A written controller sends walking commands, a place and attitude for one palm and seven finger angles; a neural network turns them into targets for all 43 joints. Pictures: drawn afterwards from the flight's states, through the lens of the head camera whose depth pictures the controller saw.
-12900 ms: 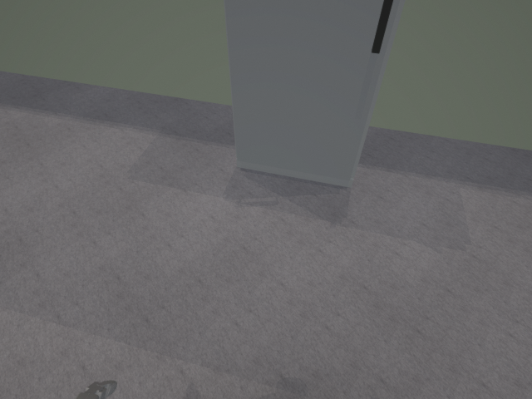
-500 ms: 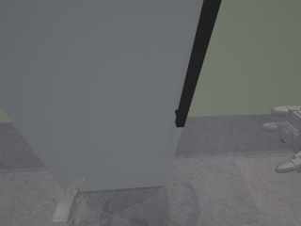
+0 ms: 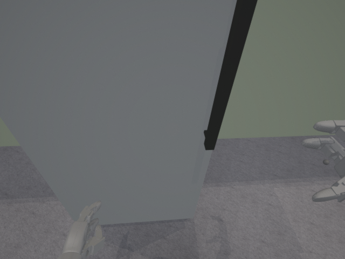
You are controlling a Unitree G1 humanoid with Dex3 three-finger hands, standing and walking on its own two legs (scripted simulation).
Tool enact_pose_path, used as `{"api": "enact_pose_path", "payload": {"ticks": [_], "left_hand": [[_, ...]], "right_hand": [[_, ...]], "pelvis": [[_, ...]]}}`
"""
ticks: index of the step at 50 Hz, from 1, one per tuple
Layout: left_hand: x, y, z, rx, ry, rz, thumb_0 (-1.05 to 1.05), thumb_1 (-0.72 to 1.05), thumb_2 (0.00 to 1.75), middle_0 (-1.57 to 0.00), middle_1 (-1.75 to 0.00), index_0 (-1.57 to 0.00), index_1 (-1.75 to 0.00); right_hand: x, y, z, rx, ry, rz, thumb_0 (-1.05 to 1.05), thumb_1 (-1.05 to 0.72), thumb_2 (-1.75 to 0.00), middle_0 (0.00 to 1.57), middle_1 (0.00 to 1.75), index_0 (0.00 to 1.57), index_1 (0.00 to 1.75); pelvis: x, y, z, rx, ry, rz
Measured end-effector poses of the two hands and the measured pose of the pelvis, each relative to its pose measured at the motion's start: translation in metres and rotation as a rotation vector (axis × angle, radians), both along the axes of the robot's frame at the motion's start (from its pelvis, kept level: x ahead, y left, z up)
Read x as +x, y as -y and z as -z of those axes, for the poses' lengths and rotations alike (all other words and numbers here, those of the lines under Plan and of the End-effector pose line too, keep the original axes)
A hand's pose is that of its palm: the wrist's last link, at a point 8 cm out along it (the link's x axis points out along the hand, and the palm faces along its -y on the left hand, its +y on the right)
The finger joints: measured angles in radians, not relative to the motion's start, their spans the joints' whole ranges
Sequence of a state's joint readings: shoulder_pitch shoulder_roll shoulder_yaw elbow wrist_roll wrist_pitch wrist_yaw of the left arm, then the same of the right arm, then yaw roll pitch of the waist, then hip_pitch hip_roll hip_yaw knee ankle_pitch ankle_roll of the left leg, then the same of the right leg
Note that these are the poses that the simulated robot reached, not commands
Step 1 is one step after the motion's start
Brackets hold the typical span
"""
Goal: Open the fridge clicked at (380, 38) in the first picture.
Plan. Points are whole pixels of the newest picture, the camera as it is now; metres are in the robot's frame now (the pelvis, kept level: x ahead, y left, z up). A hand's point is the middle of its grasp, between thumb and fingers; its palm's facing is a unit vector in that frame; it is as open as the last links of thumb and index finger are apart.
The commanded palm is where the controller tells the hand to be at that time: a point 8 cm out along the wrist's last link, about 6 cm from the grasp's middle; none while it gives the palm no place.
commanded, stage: move the hooked fingers beside the handle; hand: right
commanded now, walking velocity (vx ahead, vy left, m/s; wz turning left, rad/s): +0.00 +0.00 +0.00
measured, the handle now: (224, 71) +0.46 -0.10 +0.24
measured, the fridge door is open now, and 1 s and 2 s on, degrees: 0 0 0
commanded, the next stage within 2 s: none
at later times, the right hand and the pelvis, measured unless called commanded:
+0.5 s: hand (293, 145) +0.32 -0.24 +0.16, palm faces -0.03 +1.00 -0.06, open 13.9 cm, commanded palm +0.30 -0.28 +0.17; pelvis +0.00 -0.01 +0.00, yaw +0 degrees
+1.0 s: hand (269, 132) +0.37 -0.21 +0.15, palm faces -0.04 +1.00 -0.02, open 13.9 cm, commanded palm +0.35 -0.25 +0.16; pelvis +0.01 +0.00 +0.00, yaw +0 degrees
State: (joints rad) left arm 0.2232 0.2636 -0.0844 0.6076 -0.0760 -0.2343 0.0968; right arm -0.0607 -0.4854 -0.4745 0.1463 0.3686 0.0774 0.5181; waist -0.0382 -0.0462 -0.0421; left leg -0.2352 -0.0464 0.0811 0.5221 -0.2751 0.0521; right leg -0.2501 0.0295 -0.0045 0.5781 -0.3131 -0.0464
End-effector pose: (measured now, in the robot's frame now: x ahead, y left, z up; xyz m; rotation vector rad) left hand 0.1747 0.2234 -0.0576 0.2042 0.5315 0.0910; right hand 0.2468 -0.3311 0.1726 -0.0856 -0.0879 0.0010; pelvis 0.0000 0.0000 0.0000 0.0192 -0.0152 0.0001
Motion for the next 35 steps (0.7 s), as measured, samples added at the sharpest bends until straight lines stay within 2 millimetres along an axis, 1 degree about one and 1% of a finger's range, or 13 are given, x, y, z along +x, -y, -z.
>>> {"api": "enact_pose_path", "payload": {"ticks": [3,5,7,9,12,14,17,21,24,30,35], "left_hand": [[0.000,0.001,0.001,-0.003,-0.001,0.002,0.01,0.90,0.90,-0.20,-0.30,-0.20,-0.30],[-0.001,0.001,0.002,0.000,-0.008,0.003,0.01,0.90,0.90,-0.20,-0.30,-0.20,-0.30],[-0.002,0.000,0.004,0.005,-0.017,0.003,0.01,0.90,0.90,-0.20,-0.30,-0.20,-0.30],[-0.003,0.001,0.005,0.011,-0.024,0.002,0.01,0.90,0.90,-0.20,-0.30,-0.20,-0.30],[-0.005,0.003,0.005,0.015,-0.030,-0.004,0.01,0.90,0.90,-0.20,-0.30,-0.20,-0.30],[-0.007,0.004,0.005,0.012,-0.032,-0.011,0.01,0.90,0.90,-0.20,-0.30,-0.20,-0.30],[-0.010,0.005,0.005,0.001,-0.036,-0.025,0.01,0.90,0.90,-0.20,-0.30,-0.20,-0.30],[-0.014,0.003,0.008,-0.011,-0.055,-0.041,0.01,0.90,0.90,-0.20,-0.30,-0.20,-0.30],[-0.017,0.000,0.010,-0.011,-0.071,-0.050,0.01,0.90,0.90,-0.20,-0.30,-0.20,-0.30],[-0.017,-0.004,0.013,0.008,-0.100,-0.051,0.01,0.90,0.90,-0.20,-0.30,-0.20,-0.30],[-0.015,-0.009,0.013,0.012,-0.107,-0.064,0.01,0.90,0.90,-0.20,-0.30,-0.20,-0.30]], "right_hand": [[0.001,0.008,0.004,0.016,-0.034,0.029,-0.01,0.50,-0.30,0.31,1.20,0.31,1.20],[0.004,0.008,0.011,0.021,-0.074,0.033,-0.01,0.50,-0.30,0.30,1.20,0.31,1.20],[0.008,0.002,0.016,0.017,-0.099,0.016,-0.01,0.50,-0.30,0.30,1.20,0.31,1.20],[0.012,-0.009,0.016,0.009,-0.092,-0.015,-0.01,0.50,-0.30,0.30,1.20,0.30,1.20],[0.021,-0.024,0.011,0.010,-0.038,-0.060,-0.02,0.50,-0.30,0.30,1.20,0.30,1.20],[0.029,-0.030,0.006,0.018,-0.007,-0.070,-0.02,0.50,-0.30,0.30,1.20,0.31,1.20],[0.041,-0.032,0.004,0.030,-0.013,-0.056,-0.02,0.50,-0.30,0.31,1.20,0.31,1.20],[0.054,-0.030,0.013,0.031,-0.088,-0.027,-0.01,0.50,-0.30,0.30,1.20,0.31,1.20],[0.056,-0.033,0.015,0.024,-0.098,-0.027,-0.01,0.49,-0.30,0.30,1.20,0.31,1.20],[0.060,-0.041,0.011,0.051,-0.040,-0.041,-0.02,0.49,-0.30,0.30,1.20,0.31,1.20],[0.071,-0.044,0.019,0.045,-0.095,-0.026,-0.01,0.50,-0.30,0.30,1.20,0.31,1.20]], "pelvis": [[-0.001,0.001,0.000,0.001,0.001,0.003],[-0.003,0.002,0.001,0.002,0.000,0.008],[-0.004,0.003,0.001,0.002,-0.001,0.011],[-0.005,0.005,0.001,0.002,-0.001,0.014],[-0.004,0.006,0.000,0.001,0.000,0.013],[-0.004,0.006,0.000,-0.002,-0.001,0.010],[-0.003,0.006,-0.001,-0.005,-0.003,0.005],[-0.002,0.007,-0.001,-0.008,-0.012,-0.002],[0.000,0.007,-0.002,-0.009,-0.017,-0.007],[0.004,0.005,-0.001,-0.009,-0.019,-0.001],[0.004,0.003,-0.001,-0.009,-0.022,0.002]]}}
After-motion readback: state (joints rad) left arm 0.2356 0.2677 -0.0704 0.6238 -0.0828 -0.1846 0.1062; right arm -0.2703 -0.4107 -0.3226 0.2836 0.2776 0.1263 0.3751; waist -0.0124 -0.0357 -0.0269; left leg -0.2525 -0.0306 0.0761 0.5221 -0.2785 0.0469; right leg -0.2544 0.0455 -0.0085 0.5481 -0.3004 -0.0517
